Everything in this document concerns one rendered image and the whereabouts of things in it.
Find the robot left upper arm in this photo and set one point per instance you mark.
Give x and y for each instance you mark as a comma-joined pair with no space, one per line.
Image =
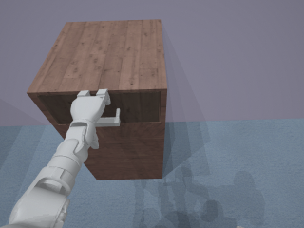
41,208

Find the robot left hand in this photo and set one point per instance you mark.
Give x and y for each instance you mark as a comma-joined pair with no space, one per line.
90,108

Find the robot left forearm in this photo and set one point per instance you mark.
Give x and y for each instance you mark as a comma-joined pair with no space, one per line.
60,173

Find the drawer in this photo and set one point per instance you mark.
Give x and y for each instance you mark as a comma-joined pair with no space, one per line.
135,107

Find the cabinet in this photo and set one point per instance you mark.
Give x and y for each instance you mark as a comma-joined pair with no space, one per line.
120,56

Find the handle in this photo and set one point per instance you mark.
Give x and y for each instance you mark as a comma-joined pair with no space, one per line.
109,121

